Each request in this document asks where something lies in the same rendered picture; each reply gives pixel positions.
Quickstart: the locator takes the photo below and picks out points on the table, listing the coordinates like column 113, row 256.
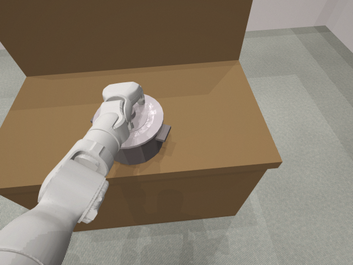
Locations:
column 185, row 55

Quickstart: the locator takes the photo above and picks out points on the robot left hand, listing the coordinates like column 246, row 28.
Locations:
column 131, row 90

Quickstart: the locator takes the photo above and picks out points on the knob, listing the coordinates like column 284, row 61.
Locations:
column 133, row 113

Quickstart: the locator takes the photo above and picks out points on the robot left upper arm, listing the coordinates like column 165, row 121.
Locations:
column 41, row 236

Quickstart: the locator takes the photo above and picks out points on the lid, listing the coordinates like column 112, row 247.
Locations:
column 147, row 123

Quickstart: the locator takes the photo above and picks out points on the pot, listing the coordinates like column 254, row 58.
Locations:
column 144, row 152

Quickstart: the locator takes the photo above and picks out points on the left robot forearm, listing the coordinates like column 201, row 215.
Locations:
column 102, row 142

